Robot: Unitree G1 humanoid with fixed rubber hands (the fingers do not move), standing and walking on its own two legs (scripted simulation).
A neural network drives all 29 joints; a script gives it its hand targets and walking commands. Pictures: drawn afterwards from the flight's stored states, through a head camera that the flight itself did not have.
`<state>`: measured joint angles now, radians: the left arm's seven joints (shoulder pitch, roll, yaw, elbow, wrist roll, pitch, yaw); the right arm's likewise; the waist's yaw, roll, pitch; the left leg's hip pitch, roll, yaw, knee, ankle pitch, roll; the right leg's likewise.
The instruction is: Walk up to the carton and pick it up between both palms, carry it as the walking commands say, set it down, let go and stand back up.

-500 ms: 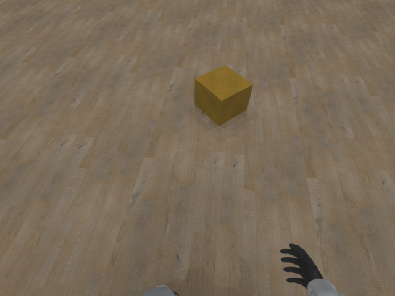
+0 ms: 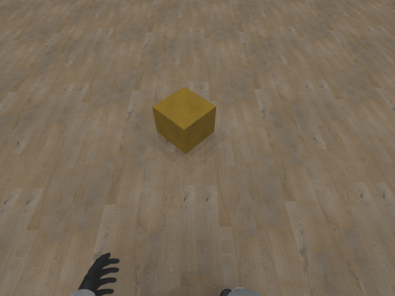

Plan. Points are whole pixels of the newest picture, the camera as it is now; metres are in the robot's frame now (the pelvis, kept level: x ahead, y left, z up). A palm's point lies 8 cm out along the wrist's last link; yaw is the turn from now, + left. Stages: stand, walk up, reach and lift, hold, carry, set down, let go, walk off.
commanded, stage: walk up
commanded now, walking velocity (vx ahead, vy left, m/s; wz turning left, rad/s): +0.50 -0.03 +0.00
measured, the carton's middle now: (185, 119) +1.21 -0.03 -0.64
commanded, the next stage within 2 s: none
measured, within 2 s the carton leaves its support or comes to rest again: neither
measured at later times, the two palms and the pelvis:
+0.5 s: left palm out of the picture +0.12 +0.24 -0.12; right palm (257, 174) +0.42 -0.20 -0.10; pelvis +0.24 +0.02 +0.01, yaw -1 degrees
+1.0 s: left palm (123, 131) +0.63 +0.19 -0.10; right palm (283, 197) +0.34 -0.24 -0.10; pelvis +0.46 -0.02 +0.02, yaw -1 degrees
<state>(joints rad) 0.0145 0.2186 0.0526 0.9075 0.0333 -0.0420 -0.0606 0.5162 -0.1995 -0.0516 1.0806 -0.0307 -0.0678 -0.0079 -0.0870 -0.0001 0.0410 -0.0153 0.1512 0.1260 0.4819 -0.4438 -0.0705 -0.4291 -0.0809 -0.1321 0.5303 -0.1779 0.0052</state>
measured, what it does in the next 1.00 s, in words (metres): walks ahead: left foot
